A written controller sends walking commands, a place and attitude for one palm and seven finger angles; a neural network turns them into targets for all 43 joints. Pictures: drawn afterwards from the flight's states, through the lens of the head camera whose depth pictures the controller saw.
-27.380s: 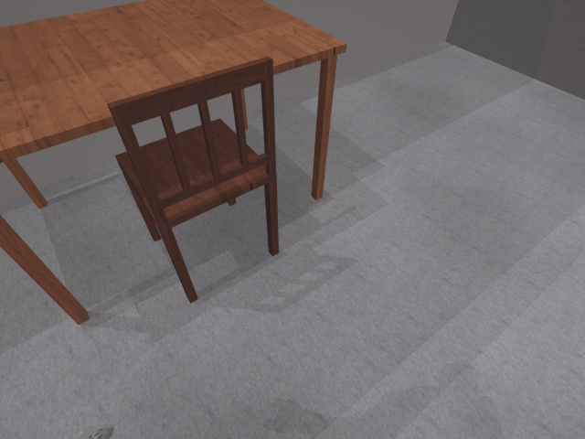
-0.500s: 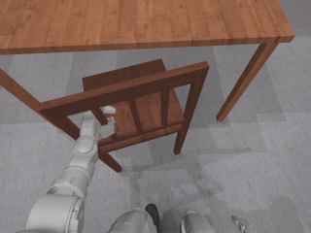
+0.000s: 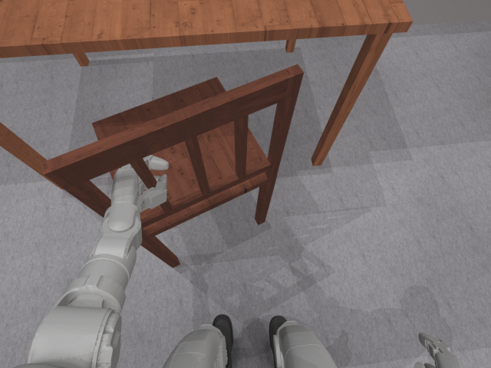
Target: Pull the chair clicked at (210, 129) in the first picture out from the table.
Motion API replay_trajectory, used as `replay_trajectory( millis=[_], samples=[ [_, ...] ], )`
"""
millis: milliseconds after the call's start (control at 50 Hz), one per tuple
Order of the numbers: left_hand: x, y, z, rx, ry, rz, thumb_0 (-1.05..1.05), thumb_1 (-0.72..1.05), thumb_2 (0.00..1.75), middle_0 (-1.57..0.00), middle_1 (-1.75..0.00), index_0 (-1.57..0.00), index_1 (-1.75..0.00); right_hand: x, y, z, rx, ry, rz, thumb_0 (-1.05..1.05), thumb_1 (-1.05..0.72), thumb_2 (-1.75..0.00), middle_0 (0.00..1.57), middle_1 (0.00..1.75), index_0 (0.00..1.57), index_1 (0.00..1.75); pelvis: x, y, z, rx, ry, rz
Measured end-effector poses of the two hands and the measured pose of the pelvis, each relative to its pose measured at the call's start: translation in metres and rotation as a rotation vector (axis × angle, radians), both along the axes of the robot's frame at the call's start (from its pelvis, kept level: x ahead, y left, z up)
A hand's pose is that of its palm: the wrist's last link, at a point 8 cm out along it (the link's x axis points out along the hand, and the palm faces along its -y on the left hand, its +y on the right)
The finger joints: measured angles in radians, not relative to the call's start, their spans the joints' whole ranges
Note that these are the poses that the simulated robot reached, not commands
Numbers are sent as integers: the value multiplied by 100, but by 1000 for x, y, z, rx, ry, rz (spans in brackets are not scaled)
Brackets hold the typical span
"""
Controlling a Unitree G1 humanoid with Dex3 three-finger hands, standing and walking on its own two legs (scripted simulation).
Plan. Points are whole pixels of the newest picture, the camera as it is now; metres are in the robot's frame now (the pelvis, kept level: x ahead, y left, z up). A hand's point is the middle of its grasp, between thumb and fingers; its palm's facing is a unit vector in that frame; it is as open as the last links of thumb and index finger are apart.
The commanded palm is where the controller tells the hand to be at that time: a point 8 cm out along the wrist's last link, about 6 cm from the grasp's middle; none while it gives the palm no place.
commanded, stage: step backward, pulling the chair out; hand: left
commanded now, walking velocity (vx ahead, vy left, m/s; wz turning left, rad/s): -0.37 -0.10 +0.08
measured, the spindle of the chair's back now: (198, 167) +0.47 +0.07 -0.10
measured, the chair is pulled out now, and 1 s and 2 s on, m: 0.17 0.37 0.52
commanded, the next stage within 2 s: stop walking, hand still on the chair in 1.32 s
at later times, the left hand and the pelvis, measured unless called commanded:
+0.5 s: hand (158, 244) +0.31 +0.14 -0.07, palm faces +0.01 -0.96 -0.27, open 5.2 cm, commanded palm +0.29 +0.18 -0.06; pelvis -0.08 +0.00 +0.00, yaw -2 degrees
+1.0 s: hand (160, 314) +0.20 +0.13 -0.06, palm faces -0.02 -0.97 -0.26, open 5.2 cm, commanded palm +0.19 +0.18 -0.06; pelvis -0.19 -0.01 +0.01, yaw -1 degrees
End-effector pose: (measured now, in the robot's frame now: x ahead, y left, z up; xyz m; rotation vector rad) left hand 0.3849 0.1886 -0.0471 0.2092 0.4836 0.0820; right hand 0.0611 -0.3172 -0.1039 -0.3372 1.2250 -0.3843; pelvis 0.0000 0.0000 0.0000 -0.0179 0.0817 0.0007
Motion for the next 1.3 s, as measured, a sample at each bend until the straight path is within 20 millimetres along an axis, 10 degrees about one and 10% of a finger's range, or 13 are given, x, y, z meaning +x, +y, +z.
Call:
replay_trajectory(
  millis=[260, 580, 1300],
  samples=[
    [-61, -3, 4, 18, 20, -15, -4, 69, 74, -24, -116, -50, -144, -35, 75, -30, 240, -85, 74, 0, -90, -90, 20, 30, 20, 30, -45, -8, 1, -4, -20, -63],
    [-102, -2, 5, 47, 23, -50, -6, 68, 73, -23, -119, -50, -144, -98, 31, -21, 91, -48, 7, 0, -91, -90, 20, 30, 20, 29, -104, 7, 0, 15, -24, -40],
    [-261, -6, 14, 40, 43, -104, -3, 69, 75, -14, -117, -48, -144, -238, 75, -26, 231, -31, 68, 0, -91, -90, 20, 29, 20, 29, -244, 5, 5, 19, -19, -1]
  ],
)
